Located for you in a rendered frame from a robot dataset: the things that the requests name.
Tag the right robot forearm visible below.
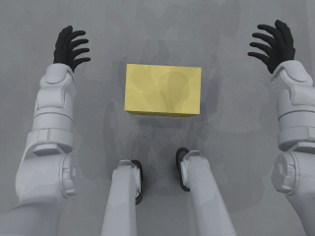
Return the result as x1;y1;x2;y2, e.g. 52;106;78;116
270;60;315;154

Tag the left robot hand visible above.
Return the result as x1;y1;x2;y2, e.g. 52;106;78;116
53;26;91;74

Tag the robot right thigh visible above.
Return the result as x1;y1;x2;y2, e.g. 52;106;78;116
180;155;237;236

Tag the left robot upper arm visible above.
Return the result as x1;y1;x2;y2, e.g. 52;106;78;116
0;153;82;236

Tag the right robot upper arm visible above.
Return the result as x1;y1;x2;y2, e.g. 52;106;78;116
271;150;315;236

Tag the carton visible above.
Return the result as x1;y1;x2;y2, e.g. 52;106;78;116
124;64;202;118

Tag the right robot foot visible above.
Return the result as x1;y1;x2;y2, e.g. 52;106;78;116
175;147;190;192

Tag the right robot hand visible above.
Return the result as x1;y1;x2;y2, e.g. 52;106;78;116
247;20;295;74

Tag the left robot forearm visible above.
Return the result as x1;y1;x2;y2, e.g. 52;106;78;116
15;63;77;199

